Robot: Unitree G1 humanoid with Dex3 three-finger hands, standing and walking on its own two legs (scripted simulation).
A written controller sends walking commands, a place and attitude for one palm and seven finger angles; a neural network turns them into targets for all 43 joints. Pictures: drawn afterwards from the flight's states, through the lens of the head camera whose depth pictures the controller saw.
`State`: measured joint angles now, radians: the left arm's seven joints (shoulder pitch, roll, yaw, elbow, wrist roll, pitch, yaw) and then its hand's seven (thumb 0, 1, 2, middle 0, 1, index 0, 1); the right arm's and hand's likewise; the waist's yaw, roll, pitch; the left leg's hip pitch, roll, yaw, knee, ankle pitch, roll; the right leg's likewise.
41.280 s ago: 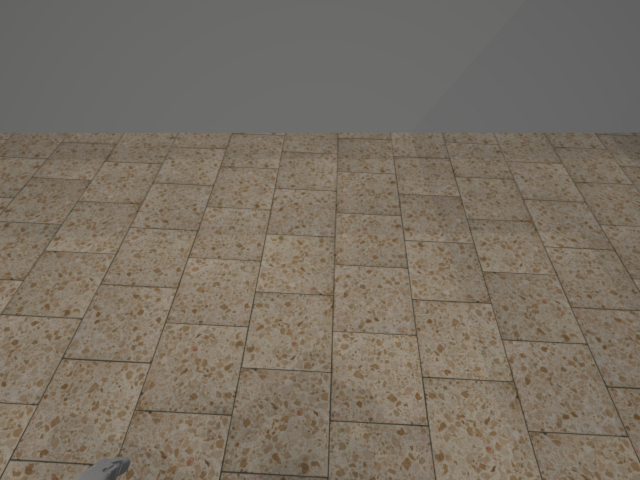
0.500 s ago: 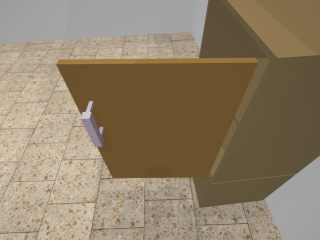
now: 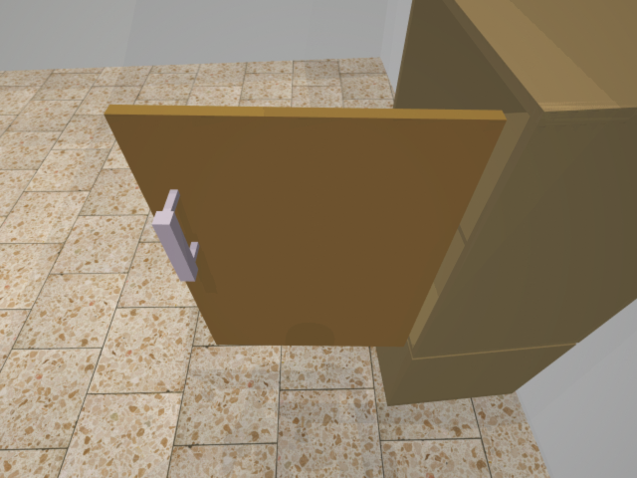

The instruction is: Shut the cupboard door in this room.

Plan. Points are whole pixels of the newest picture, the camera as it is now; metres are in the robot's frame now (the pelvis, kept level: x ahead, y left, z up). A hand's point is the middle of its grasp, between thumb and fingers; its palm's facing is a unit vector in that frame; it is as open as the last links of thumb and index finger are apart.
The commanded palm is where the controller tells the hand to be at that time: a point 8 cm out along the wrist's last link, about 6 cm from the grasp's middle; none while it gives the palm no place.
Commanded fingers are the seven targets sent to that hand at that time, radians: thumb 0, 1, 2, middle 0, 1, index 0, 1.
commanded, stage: raise the hand and make a fist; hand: left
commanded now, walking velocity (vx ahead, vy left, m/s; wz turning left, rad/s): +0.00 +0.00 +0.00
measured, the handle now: (181, 237) +0.39 +0.21 +0.07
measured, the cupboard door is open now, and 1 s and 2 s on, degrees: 84 84 84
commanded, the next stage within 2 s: bring the fist close to the handle in 1.88 s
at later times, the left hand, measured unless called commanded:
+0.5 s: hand out of the picture +0.11 +0.18 -0.03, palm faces +0.15 -0.99 -0.04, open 5.6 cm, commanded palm +0.11 +0.22 -0.02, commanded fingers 0.00 0.90 0.90 -0.69 -0.84 -0.69 -0.84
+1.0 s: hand (150, 438) +0.16 +0.19 +0.02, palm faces +0.04 -1.00 -0.04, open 3.4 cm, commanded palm +0.13 +0.25 +0.03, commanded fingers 0.00 0.90 0.90 -1.15 -1.34 -1.15 -1.34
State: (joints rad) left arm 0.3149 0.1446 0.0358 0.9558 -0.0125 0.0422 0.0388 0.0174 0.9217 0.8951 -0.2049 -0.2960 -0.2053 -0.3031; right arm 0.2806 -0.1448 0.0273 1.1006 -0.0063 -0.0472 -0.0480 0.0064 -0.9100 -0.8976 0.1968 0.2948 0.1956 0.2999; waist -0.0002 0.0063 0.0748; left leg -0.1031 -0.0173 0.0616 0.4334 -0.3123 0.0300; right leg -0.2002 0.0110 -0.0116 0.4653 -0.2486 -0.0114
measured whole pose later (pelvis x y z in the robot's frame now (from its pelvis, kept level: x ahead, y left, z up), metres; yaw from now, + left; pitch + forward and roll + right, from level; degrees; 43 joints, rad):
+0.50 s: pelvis -0.07 -0.03 -0.09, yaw +5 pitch +11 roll -1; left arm 0.44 0.22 0.14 -0.03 -0.27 -0.49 -0.23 0.02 0.90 0.90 -0.53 -0.65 -0.53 -0.65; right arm 0.16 -0.27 -0.01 0.45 0.02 -0.27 -0.05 0.01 -0.91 -0.90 0.19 0.29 0.19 0.30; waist 0.05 -0.01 -0.10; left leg -0.83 -0.01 -0.04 1.17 -0.53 0.00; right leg -0.86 -0.01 -0.13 1.12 -0.45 -0.07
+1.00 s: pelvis -0.04 +0.01 -0.06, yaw +3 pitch +10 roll -2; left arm 0.44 0.23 0.12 -0.18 -0.27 -0.29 -0.22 0.02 0.90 0.90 -0.98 -1.15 -0.98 -1.15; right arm 0.30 -0.27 0.01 0.51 0.02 -0.24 -0.06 0.02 -0.90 -0.90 0.20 0.30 0.20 0.30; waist 0.01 0.04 -0.09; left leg -0.66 -0.03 0.00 0.99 -0.51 0.05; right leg -0.70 -0.01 -0.08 0.94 -0.41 -0.01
